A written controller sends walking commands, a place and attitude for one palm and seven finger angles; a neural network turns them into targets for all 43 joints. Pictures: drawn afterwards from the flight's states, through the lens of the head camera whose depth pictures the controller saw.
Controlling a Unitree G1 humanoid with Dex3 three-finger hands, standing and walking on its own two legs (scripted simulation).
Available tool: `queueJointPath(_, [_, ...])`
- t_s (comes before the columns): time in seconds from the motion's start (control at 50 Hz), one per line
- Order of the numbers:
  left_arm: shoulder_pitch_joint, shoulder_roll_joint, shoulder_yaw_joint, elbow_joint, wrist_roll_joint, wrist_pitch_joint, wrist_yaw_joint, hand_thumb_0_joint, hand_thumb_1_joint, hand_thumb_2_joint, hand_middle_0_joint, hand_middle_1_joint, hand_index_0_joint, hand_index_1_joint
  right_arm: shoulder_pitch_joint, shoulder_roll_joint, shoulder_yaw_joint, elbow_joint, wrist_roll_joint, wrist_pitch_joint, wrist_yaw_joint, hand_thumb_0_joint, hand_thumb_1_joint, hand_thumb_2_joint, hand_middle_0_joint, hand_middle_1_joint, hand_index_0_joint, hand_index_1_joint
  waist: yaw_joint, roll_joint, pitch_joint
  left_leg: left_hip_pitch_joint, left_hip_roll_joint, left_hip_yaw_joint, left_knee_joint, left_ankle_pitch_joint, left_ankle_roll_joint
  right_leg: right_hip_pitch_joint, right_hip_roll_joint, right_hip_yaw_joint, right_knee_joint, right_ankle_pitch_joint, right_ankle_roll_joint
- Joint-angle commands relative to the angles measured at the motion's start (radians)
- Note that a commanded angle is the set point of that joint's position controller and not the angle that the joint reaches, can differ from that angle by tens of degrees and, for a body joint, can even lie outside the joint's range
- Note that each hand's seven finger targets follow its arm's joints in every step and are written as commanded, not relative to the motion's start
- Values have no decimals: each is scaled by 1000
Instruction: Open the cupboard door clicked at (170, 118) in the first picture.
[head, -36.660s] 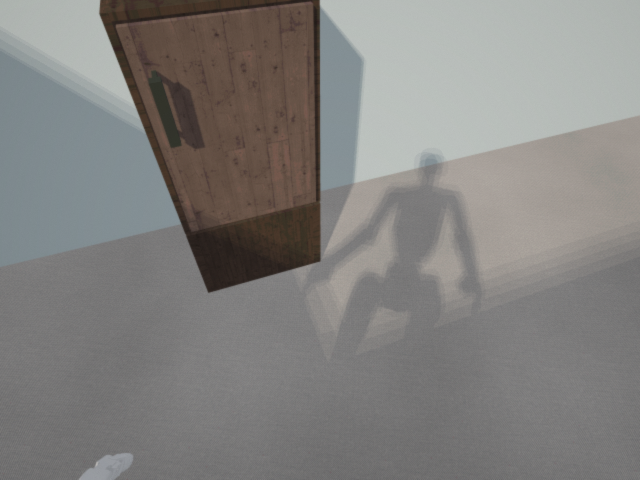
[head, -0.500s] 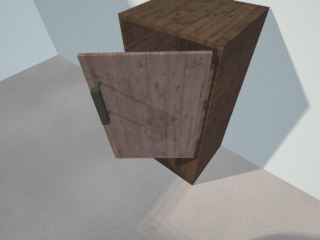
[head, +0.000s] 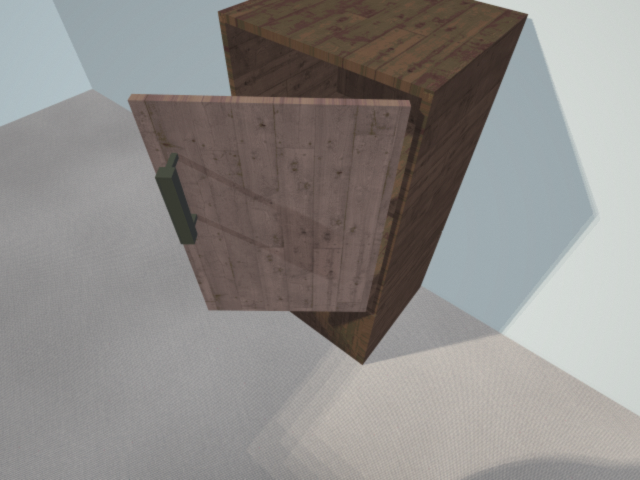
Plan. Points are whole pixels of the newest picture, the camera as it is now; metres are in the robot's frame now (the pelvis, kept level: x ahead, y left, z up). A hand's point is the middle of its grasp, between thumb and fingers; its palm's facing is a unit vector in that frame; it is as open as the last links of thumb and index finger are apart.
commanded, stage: look again from close up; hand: left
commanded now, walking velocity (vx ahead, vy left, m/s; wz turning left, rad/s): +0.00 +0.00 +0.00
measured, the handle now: (181, 199) +0.54 +0.28 +0.01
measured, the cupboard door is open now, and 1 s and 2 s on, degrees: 38 38 38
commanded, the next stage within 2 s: shuffle to correct the standing spot in 0.48 s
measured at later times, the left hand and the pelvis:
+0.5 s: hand out of the picture +0.02 +0.16 -0.17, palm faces +0.02 -0.98 -0.20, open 7.4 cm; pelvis +0.01 -0.01 +0.00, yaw +0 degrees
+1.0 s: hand out of the picture -0.02 +0.20 -0.18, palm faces +0.10 -0.97 -0.22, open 7.4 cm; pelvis -0.01 +0.02 +0.00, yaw +0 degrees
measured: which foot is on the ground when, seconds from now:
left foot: down 0.00-0.78, up 0.80-1.00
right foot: down 0.00-1.00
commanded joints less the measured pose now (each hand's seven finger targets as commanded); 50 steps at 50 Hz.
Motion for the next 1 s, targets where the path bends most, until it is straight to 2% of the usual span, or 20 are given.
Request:
queueJointPath(0.0, [64,102,18,-24,4,-9,7,0,900,900,-200,-300,-200,-300,45,-100,-17,-28,3,-12,-5,0,-900,-900,200,300,200,300,1,18,12,36,137,-143,-72,185,5,-45,-135,131,-79,234,-7])
queueJointPath(0.12, [58,106,22,-28,7,-10,8,0,900,900,-200,-300,-200,-300,35,-101,-21,-28,3,-11,-7,0,-900,-900,200,300,200,300,3,-10,16,45,139,-142,-74,197,6,-43,-135,132,-84,259,-5])
queueJointPath(0.18, [54,112,24,-30,5,-11,7,0,900,900,-200,-300,-200,-300,30,-110,-22,-29,2,-10,-7,0,-900,-900,200,300,200,300,2,-2,0,50,138,-141,-74,194,3,-33,-139,137,-86,272,-7])
queueJointPath(0.22, [53,113,24,-30,6,-11,7,0,900,900,-200,-300,-200,-300,22,-107,-22,-28,2,-9,-7,0,-900,-900,200,300,200,300,3,-3,16,49,137,-144,-74,195,3,-38,-138,137,-88,278,-8])
queueJointPath(0.3, [47,124,28,-33,5,-13,6,0,900,900,-200,-300,-200,-300,21,-117,-23,-28,2,-11,-8,0,-900,-900,200,300,200,300,2,4,-18,65,140,-140,-71,216,0,-16,-143,136,-86,310,-8])
queueJointPath(0.42, [46,124,31,-32,7,-14,7,0,900,900,-200,-300,-200,-300,10,-114,-24,-27,2,-9,-10,0,-900,-900,200,300,200,300,4,-6,3,61,139,-138,-70,220,-1,-17,-141,138,-92,343,-7])
queueJointPath(0.48, [43,129,32,-31,4,-14,6,0,900,900,-200,-300,-200,-300,7,-120,-23,-24,1,-9,-10,0,-900,-900,200,300,200,300,4,14,-5,66,141,-136,-74,215,-3,-12,-145,138,-96,333,-8])
queueJointPath(0.56, [42,132,33,-30,5,-15,6,0,900,900,-200,-300,-200,-300,3,-123,-25,-25,2,-9,-10,0,-900,-900,200,300,200,300,4,-4,-6,67,140,-135,-71,216,-5,-5,-147,139,-100,363,-5])
queueJointPath(0.6, [38,147,39,-38,6,-15,8,0,900,900,-200,-300,-200,-300,2,-132,-28,-33,2,-5,-9,0,-900,-900,200,300,200,300,9,3,-7,55,134,-131,-64,212,-8,3,-167,152,-92,404,-10])
queueJointPath(0.66, [72,135,45,-39,5,-5,18,0,900,900,-200,-300,-200,-300,28,-94,-26,-43,3,11,-9,0,-900,-900,200,300,200,300,15,-11,-40,16,117,-97,-19,193,-26,54,-205,175,-50,558,-5])
queueJointPath(0.68, [75,142,50,-42,5,-1,20,0,900,900,-200,-300,-200,-300,24,-96,-29,-50,2,17,-9,0,-900,-900,200,300,200,300,19,-10,-33,-4,107,-89,-6,162,-32,61,-222,189,-46,574,-9])
queueJointPath(0.74, [93,172,68,-48,9,6,25,0,900,900,-200,-300,-200,-300,17,-97,-38,-75,1,34,-8,0,-900,-900,200,300,200,300,32,-82,-18,-102,68,-58,73,31,-48,103,-287,250,-50,660,-31])
queueJointPath(0.76, [105,177,73,-47,11,8,27,0,900,900,-200,-300,-200,-300,6,-96,-42,-86,0,39,-7,0,-900,-900,200,300,200,300,41,-101,-11,-150,54,-56,123,-63,-53,122,-318,279,-56,701,-55])
queueJointPath(0.78, [119,177,78,-47,13,9,29,0,900,900,-200,-300,-200,-300,-10,-96,-46,-99,0,44,-7,0,-900,-900,200,300,200,300,53,-121,1,-204,48,-64,188,-161,-55,135,-352,311,-64,734,-94])
queueJointPath(0.82, [139,183,88,-52,21,12,33,0,900,900,-200,-300,-200,-300,-52,-100,-55,-127,-1,51,-5,0,-900,-900,200,300,200,300,72,-112,27,-277,48,-100,342,-254,-58,117,-411,359,-82,738,-179])
queueJointPath(0.84, [132,185,93,-62,23,12,33,0,900,900,-200,-300,-200,-300,-61,-100,-58,-138,-1,53,-3,0,-900,-900,200,300,200,300,67,-111,36,-305,50,-128,414,-260,-59,98,-415,363,-84,722,-203])
queueJointPath(0.86, [121,190,97,-73,25,11,33,0,900,900,-200,-300,-200,-300,-63,-102,-61,-146,-1,56,2,0,-900,-900,200,300,200,300,63,-89,33,-323,46,-145,465,-250,-62,93,-406,348,-82,714,-209])
queueJointPath(0.9, [94,205,106,-95,27,12,28,0,900,900,-200,-300,-200,-300,-72,-98,-68,-166,1,62,12,0,-900,-900,200,300,200,300,55,-82,28,-327,40,-154,504,-213,-71,60,-383,296,-78,661,-193])
queueJointPath(0.94, [68,220,112,-114,29,14,24,0,900,900,-200,-300,-200,-300,-83,-91,-71,-185,2,65,21,0,-900,-900,200,300,200,300,48,-93,34,-299,39,-148,485,-176,-78,-6,-369,264,-83,569,-169])
queueJointPath(0.98, [46,237,120,-131,32,17,18,0,900,900,-200,-300,-200,-300,-82,-89,-73,-204,4,65,29,0,-900,-900,200,300,200,300,43,-133,23,-248,31,-128,422,-138,-81,-58,-350,232,-77,458,-141])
